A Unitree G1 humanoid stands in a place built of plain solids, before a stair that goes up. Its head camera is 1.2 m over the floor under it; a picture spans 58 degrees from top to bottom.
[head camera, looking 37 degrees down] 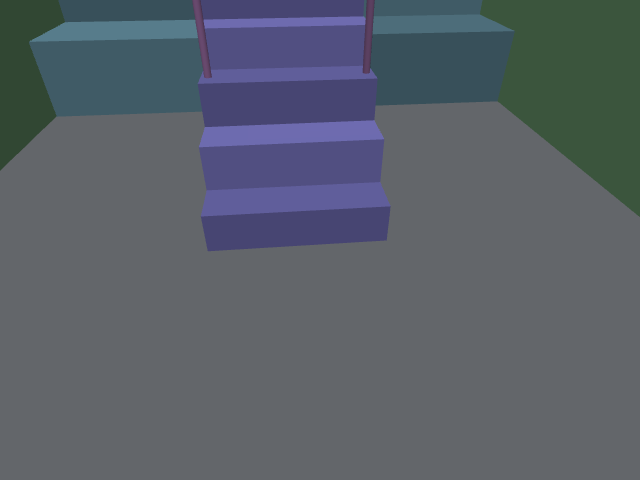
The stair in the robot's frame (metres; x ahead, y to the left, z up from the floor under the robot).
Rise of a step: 0.20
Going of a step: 0.22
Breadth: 0.81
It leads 6 degrees to the left of straight ahead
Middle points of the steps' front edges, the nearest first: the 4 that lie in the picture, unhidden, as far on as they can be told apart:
1.55 0.10 0.19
1.77 0.12 0.40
1.99 0.14 0.60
2.21 0.16 0.78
